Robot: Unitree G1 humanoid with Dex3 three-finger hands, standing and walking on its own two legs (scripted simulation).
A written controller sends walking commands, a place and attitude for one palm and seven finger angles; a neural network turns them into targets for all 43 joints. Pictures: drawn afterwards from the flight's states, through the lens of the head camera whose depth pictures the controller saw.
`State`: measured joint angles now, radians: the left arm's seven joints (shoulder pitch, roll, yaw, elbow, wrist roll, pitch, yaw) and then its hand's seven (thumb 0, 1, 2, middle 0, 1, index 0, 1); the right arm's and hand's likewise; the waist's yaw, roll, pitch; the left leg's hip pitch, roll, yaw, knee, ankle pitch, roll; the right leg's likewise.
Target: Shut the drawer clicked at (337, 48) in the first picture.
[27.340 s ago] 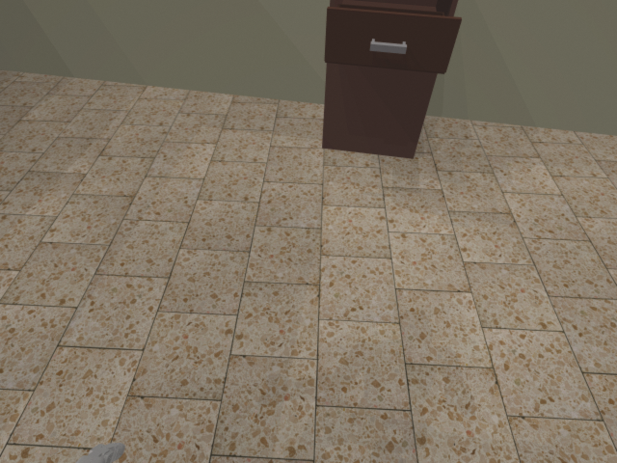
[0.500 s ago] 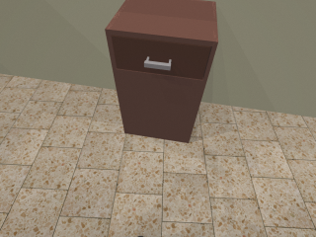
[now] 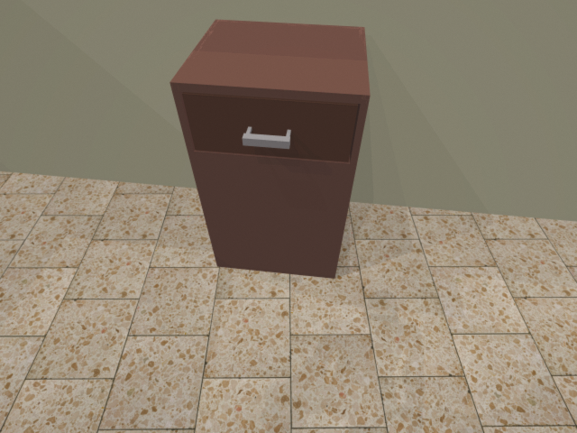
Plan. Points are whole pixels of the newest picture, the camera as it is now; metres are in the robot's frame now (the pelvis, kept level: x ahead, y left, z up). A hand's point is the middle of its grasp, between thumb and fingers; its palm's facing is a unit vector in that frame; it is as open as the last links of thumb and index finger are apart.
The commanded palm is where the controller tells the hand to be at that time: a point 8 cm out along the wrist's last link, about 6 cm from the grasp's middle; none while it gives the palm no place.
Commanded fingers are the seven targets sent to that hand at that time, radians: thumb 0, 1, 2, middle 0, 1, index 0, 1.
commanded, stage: let the arm hang, fingers relaxed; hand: left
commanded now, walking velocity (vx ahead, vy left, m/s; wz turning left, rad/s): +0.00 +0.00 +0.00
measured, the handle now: (267, 136) +0.83 +0.09 -0.07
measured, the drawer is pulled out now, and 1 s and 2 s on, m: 0.00 0.00 0.00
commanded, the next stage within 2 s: look to check the result in 0.08 s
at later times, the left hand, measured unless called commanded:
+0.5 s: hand out of the picture -0.02 +0.15 -0.18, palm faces +0.05 -0.98 -0.17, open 7.4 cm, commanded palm none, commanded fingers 0.00 0.90 0.90 -0.20 -0.30 -0.20 -0.30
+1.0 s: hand out of the picture +0.02 +0.16 -0.18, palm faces +0.04 -0.98 -0.21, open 7.4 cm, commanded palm none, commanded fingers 0.00 0.90 0.90 -0.20 -0.30 -0.20 -0.30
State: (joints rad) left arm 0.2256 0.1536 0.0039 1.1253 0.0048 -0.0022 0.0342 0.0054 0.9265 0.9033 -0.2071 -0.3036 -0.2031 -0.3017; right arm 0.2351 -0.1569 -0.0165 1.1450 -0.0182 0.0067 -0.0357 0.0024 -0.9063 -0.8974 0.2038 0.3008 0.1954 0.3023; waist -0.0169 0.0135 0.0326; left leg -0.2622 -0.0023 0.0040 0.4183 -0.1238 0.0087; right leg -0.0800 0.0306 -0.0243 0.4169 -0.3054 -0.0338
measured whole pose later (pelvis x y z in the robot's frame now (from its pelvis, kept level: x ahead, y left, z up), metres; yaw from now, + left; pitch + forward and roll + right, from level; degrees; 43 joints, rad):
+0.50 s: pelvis +0.01 -0.01 +0.00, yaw +0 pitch -2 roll +0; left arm 0.31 0.11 0.01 1.16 0.00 0.00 0.04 0.00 0.91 0.90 -0.20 -0.30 -0.20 -0.30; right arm 0.27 -0.12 -0.02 1.16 -0.01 0.01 -0.05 0.00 -0.91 -0.90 0.20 0.30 0.20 0.30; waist -0.01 0.01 0.07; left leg -0.25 0.01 0.00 0.43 -0.15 -0.01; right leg -0.06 0.05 -0.03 0.40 -0.31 -0.05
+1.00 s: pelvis +0.01 -0.02 +0.00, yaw +0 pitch -2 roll +0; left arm 0.26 0.16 0.02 1.13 0.00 -0.01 0.03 0.00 0.91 0.90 -0.20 -0.30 -0.20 -0.30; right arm 0.23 -0.16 -0.02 1.15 -0.01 0.01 -0.05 0.00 -0.91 -0.90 0.20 0.30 0.20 0.30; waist -0.01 0.01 0.06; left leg -0.24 0.02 0.00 0.42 -0.15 -0.02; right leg -0.04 0.05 -0.03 0.38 -0.31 -0.06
